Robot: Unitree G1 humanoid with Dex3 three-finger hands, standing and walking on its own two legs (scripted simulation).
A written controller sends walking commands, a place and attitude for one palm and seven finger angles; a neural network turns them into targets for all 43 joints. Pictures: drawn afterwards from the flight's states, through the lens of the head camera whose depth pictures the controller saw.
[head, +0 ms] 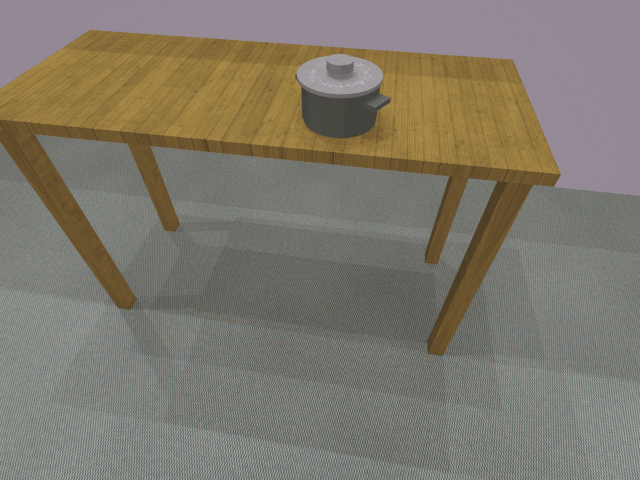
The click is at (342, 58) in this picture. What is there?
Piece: lid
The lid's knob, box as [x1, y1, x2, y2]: [327, 54, 353, 74]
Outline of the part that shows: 327,57 327,70 329,72 335,74 345,74 350,72 353,68 353,58 348,55 334,54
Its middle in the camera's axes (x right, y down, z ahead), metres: +0.04 -0.34 +0.76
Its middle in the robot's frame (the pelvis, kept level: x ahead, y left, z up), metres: +0.82 +0.01 +0.15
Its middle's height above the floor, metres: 0.93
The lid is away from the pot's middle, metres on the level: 0.00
